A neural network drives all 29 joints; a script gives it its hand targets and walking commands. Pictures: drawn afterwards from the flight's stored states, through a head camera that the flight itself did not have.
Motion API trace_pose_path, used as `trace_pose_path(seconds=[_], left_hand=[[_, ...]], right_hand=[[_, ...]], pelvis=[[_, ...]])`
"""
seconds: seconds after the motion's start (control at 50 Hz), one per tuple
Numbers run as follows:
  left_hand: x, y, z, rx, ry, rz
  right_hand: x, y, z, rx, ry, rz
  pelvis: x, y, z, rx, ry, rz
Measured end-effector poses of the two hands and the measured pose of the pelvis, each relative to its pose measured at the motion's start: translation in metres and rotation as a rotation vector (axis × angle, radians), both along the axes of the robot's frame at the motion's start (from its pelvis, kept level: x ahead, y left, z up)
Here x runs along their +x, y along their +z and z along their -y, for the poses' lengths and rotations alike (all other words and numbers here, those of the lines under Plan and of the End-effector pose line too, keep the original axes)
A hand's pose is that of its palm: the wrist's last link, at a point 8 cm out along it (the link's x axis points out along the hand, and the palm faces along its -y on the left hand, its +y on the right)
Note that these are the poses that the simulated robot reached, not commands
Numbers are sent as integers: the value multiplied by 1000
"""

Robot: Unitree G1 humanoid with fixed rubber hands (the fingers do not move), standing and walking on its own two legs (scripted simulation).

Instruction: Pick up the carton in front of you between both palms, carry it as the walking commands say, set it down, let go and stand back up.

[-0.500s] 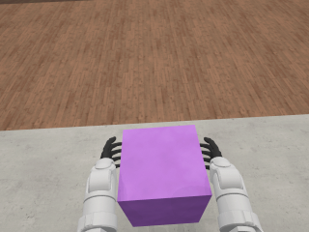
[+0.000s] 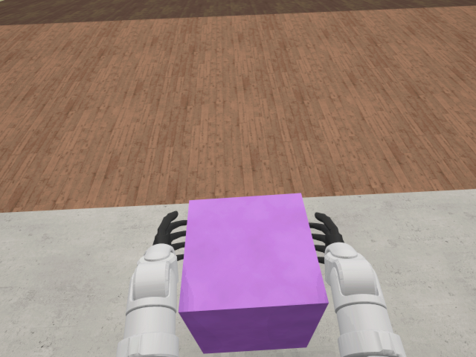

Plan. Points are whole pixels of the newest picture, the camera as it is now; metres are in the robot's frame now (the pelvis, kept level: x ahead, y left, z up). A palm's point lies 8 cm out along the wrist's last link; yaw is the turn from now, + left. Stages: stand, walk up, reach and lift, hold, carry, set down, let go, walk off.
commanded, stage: hold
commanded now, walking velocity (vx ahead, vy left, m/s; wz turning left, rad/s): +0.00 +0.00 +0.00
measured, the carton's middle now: (250, 276) +0.29 +0.00 -0.03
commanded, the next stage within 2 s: carry in 0.60 s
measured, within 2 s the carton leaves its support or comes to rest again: neither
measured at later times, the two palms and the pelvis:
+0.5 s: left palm (164, 253) +0.29 +0.15 +0.06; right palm (334, 252) +0.28 -0.15 +0.05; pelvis -0.01 +0.00 +0.00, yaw +0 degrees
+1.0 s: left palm (160, 203) +0.37 +0.16 +0.10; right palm (320, 202) +0.36 -0.14 +0.09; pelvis +0.09 +0.01 -0.01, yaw +0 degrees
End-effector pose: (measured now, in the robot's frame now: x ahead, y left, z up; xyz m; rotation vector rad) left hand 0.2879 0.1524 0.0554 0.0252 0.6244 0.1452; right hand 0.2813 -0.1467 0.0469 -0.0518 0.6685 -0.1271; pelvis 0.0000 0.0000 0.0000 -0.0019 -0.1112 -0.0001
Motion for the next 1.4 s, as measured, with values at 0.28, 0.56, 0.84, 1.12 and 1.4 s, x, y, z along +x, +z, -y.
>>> trace_pose_path(seconds=[0.28,0.56,0.84,1.12,1.4], left_hand=[[-5,-1,1,-7,7,-17],[-1,0,1,-4,8,-14],[31,16,-25,-53,44,71],[110,30,-12,-80,63,9],[265,14,-74,-121,117,26]], right_hand=[[-5,-1,1,11,-9,-17],[-1,0,1,9,-6,-15],[40,23,-24,25,-8,71],[119,37,-11,79,-52,11],[284,22,-73,80,-18,25]], pelvis=[[-11,-2,0,0,1,17],[-8,-1,1,0,2,12],[31,-11,-18,6,10,-150],[154,-8,-8,-15,54,-214],[324,-30,-61,20,23,-174]])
